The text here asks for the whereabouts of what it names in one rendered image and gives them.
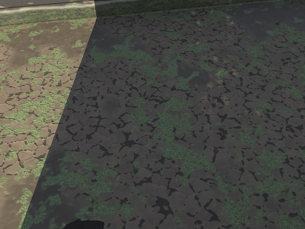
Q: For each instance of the robot left hand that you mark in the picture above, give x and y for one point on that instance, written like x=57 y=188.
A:
x=85 y=224

